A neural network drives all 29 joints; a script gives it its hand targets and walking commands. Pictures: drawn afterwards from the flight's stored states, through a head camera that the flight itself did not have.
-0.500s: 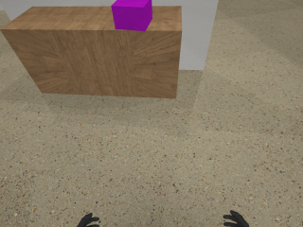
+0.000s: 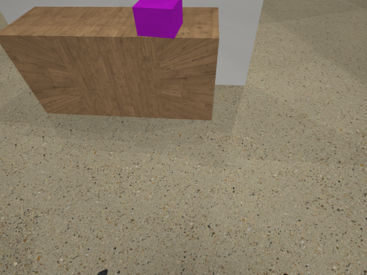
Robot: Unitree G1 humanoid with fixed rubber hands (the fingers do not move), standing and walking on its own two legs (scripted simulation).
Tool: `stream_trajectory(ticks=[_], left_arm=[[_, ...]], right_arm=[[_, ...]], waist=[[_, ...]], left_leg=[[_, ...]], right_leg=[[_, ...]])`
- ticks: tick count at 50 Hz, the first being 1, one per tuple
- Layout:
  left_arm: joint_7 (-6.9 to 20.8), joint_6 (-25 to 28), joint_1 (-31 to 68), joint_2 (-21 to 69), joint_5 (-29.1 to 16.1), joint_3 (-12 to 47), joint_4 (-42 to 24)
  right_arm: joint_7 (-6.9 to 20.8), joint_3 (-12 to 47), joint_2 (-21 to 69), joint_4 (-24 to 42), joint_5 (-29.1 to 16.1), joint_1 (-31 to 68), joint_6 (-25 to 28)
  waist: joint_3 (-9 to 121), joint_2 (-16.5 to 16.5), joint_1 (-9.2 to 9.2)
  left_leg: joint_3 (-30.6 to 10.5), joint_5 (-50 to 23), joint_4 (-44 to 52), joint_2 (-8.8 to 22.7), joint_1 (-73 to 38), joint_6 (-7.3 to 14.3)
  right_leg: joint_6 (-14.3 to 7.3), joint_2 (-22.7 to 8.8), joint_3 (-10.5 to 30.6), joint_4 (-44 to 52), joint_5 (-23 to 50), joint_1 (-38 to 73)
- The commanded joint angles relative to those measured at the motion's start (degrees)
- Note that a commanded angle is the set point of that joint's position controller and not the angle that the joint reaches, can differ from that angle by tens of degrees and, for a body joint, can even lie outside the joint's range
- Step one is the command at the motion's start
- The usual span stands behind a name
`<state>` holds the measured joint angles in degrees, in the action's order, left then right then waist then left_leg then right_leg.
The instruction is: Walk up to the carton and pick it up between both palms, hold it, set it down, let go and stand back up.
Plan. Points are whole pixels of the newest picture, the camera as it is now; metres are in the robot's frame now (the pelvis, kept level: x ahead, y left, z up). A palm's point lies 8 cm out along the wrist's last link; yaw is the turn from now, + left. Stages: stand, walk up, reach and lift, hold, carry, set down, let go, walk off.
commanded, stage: stand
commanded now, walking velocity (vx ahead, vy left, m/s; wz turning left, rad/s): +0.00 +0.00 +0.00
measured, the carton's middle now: (159, 15) +1.43 +0.15 -0.03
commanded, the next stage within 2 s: walk up in 1.26 s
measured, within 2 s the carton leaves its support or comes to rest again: neither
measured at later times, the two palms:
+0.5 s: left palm out of the picture +0.04 +0.22 -0.13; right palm out of the picture +0.03 -0.23 -0.13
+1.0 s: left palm out of the picture -0.02 +0.21 -0.13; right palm out of the picture -0.02 -0.20 -0.14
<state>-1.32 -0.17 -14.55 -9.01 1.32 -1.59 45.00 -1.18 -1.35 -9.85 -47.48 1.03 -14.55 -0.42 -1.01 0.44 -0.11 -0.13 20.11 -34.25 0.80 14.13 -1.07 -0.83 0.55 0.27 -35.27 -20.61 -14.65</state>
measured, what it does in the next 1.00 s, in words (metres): stands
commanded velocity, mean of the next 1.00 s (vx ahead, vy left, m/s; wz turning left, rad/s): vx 0.00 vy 0.00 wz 0.00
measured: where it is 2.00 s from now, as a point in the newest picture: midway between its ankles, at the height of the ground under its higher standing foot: outside the picture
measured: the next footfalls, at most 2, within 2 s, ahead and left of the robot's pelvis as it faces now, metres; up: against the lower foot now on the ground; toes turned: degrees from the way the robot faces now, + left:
left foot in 1.84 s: +0.18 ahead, +0.25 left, +0.00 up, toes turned -2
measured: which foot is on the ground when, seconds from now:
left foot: down 0.00-1.00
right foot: down 0.00-1.00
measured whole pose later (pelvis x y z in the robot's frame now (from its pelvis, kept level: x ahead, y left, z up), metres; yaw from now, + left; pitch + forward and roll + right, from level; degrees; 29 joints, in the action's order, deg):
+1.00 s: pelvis -0.01 +0.00 +0.01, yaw +0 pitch -3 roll +0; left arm -2.5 0.2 -16.4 -6.3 0.9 -1.6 63.2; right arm -2.6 -1.1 -6.4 -65.5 0.7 -15.7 -0.6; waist -3.9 0.3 0.2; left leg -0.3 14.8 -25.6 0.9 7.7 -1.1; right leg -0.7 0.6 0.1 -26.1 -15.1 -8.0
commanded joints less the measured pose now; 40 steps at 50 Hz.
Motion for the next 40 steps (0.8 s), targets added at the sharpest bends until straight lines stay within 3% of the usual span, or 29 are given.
stream_trajectory(ticks=[1, 2, 4, 5, 6, 18, 40], left_arm=[[-0.5, 0.9, -2.1, -5.5, -0.2, -1.7, -1.7], [-0.5, 0.8, -1.6, -5.9, -0.2, -1.7, -1.3], [-0.4, 0.8, -2.2, -5.5, -0.3, -1.7, -0.3], [-0.7, 0.8, -2.0, -5.1, -0.1, -1.7, 0.1], [-0.8, 1.1, -2.2, -5.9, -0.5, -1.7, 0.5], [-1.2, 1.1, -3.9, -5.5, -0.5, -1.9, 6.7], [-1.4, 0.9, -5.2, -2.9, -0.6, -0.9, 15.6]], right_arm=[[-0.7, -1.2, -5.7, 1.8, 0.1, -0.7, 0.5], [-0.6, -1.3, -5.3, 1.1, -0.2, -1.7, 0.4], [-0.7, -1.4, -5.5, -0.2, -0.1, -1.9, 0.2], [-0.9, -1.5, -5.8, -0.6, -0.1, -2.2, 0.2], [-0.9, -1.7, -5.5, -0.8, -0.2, -2.0, 0.4], [-1.2, -1.9, -4.6, -7.1, -0.3, -2.9, 0.4], [-1.4, -1.1, -1.7, -15.5, -0.2, -4.9, 0.3]], waist=[[0.7, -1.0, 0.56], [-0.6, -2.5, -0.15], [-1.5, 0.1, 0.09], [-1.6, -0.2, -0.35], [-0.3, -3.4, -0.19], [-0.7, 0.1, 0.03], [-4.0, -0.5, 0.09]], left_leg=[[-2.6, -17.7, 5.7, 2.7, -2.0, 3.0], [-2.8, -16.0, 6.1, 2.7, -1.5, 2.9], [-2.4, -14.8, 6.6, 2.4, -1.6, 2.7], [-2.7, -15.5, 7.3, 2.6, -1.8, 2.8], [-2.7, -17.7, 6.1, 2.6, -2.8, 2.5], [-2.7, -18.7, 8.7, 3.1, -4.7, 2.2], [-3.0, -14.2, 12.7, 3.4, -5.0, 2.0]], right_leg=[[-2.0, -3.5, 3.9, 7.4, 18.2, 0.8], [-2.4, -3.7, 4.2, 8.0, 18.3, 0.0], [-2.2, -3.7, 4.5, 8.5, 17.1, 0.2], [-2.2, -3.8, 4.3, 8.6, 17.5, 0.7], [-2.4, -4.2, 4.6, 8.6, 21.1, 1.2], [-2.5, -4.6, 4.3, 10.5, 20.7, 3.5], [-1.7, -4.4, 4.2, 14.5, 14.2, 3.9]])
